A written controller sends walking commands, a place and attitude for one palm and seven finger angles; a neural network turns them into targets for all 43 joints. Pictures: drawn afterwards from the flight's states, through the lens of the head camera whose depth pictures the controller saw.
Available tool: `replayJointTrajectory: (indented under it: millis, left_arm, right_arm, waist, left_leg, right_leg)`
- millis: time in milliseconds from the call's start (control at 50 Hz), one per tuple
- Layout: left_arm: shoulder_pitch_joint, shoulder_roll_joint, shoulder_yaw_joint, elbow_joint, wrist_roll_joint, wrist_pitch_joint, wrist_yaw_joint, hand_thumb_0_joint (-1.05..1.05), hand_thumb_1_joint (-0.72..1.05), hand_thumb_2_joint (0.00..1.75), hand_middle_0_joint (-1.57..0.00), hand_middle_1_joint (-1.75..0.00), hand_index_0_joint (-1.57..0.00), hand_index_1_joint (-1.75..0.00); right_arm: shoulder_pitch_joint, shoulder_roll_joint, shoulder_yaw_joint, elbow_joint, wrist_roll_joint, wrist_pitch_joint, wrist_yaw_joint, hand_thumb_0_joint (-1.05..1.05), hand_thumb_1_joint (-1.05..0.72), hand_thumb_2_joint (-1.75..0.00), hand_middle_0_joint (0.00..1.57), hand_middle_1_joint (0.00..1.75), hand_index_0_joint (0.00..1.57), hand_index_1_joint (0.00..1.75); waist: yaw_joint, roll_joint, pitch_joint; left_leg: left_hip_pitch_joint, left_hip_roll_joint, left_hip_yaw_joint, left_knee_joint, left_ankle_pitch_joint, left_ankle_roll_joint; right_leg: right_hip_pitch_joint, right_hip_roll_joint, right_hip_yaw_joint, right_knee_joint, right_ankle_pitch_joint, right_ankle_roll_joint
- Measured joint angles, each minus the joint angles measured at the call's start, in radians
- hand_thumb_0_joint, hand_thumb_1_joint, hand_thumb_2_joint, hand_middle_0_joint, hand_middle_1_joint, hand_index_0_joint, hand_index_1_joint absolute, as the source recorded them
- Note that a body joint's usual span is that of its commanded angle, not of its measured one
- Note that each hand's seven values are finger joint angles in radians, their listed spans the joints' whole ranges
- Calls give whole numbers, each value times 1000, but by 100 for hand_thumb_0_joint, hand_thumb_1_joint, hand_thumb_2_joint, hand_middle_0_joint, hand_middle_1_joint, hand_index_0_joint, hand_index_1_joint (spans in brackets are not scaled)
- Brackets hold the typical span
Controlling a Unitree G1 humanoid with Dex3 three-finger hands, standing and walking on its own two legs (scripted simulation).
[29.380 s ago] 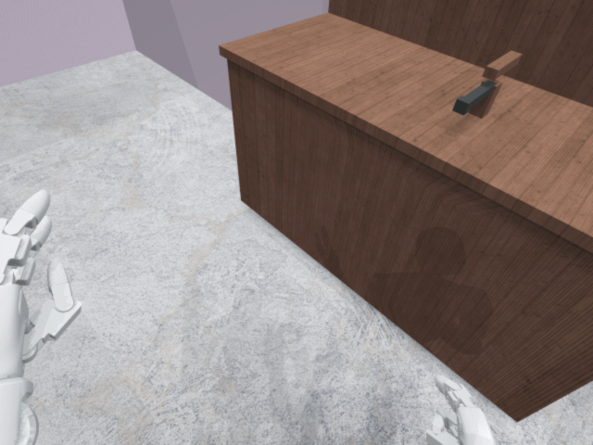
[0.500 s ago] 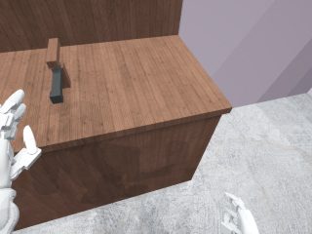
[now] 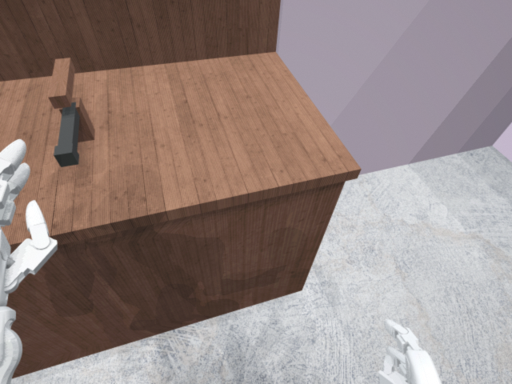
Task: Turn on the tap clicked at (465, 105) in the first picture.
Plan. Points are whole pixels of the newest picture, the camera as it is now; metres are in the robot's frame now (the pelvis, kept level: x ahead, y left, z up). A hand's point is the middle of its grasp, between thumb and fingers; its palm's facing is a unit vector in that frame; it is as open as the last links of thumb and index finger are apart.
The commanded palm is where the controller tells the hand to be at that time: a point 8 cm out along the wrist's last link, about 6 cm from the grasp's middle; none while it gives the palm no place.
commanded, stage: come to a stop and stand still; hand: left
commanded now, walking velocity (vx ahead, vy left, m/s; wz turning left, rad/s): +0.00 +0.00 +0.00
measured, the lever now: (66, 155) +0.43 +0.38 +0.09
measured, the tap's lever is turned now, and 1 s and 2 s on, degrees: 0 0 0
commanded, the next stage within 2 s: look again from close up in 0.70 s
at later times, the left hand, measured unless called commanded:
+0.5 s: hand (26, 236) +0.22 +0.29 +0.17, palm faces +0.40 -0.84 -0.37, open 7.4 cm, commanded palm +0.17 +0.32 +0.18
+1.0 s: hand (22, 246) +0.22 +0.29 +0.16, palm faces +0.42 -0.83 -0.37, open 7.4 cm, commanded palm +0.16 +0.32 +0.18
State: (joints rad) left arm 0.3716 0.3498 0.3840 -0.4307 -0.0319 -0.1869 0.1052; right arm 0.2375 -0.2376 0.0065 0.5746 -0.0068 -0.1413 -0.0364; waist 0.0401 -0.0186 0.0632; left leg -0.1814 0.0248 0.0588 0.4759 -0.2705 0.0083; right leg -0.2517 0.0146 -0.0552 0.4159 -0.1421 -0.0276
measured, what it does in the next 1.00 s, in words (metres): stands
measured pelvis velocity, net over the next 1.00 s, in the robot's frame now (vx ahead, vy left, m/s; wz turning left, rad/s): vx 0.01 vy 0.04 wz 0.01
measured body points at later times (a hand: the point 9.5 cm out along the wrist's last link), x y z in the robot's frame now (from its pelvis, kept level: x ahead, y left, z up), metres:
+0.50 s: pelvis +0.01 +0.04 +0.00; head +0.02 +0.06 +0.45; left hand +0.20 +0.33 +0.19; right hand +0.19 -0.17 -0.07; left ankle -0.01 +0.11 -0.74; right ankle +0.05 -0.10 -0.74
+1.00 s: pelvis +0.01 +0.04 +0.00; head +0.02 +0.05 +0.45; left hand +0.19 +0.33 +0.18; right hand +0.20 -0.18 -0.07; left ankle -0.01 +0.11 -0.74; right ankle +0.05 -0.10 -0.74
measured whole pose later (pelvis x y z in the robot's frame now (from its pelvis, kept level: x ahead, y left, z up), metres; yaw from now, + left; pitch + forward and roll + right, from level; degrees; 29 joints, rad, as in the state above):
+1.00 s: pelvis +0.01 +0.04 +0.00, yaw +1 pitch -1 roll -1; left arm 0.41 0.35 0.35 -0.44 -0.03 -0.18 0.11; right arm 0.20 -0.20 0.02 0.55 -0.01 -0.08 -0.04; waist 0.04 -0.02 0.04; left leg -0.17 -0.03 0.06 0.43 -0.26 0.05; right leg -0.23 -0.04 -0.05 0.38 -0.13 0.02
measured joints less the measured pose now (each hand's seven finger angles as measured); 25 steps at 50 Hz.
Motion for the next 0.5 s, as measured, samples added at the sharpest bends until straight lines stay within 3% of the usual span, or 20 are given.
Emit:
replayJointTrajectory:
  millis: [80,160,300,500]
  left_arm:
    - [6,-19,-33,-9,2,-23,3,1,89,90,-21,-30,-21,-30]
    - [27,-15,-59,45,5,-9,-9,1,89,90,-21,-30,-21,-30]
    - [22,0,-51,49,5,33,-14,1,89,90,-21,-30,-21,-30]
    - [17,18,-31,-34,4,0,-8,1,89,90,-21,-30,-21,-30]
  right_arm:
    - [-17,-2,-3,0,-2,-5,4,1,-91,-90,20,30,20,30]
    - [-28,17,7,-15,1,9,3,1,-91,-90,20,30,20,30]
    - [-21,49,32,-39,-4,23,5,1,-91,-90,21,30,20,30]
    - [-20,58,39,-24,-9,30,17,1,-90,-90,21,30,20,30]
  waist:
    - [-5,9,-36]
    - [-15,11,-59]
    - [-6,-14,-25]
    - [1,-14,-19]
  left_leg:
    - [5,-2,4,-18,6,6]
    - [12,-10,10,-44,16,13]
    - [25,-29,12,-68,29,27]
    - [26,-53,12,-56,17,46]
  right_leg:
    - [11,-1,4,-34,16,8]
    - [18,-7,11,-62,29,17]
    - [27,-24,14,-74,36,31]
    - [26,-49,16,-50,19,53]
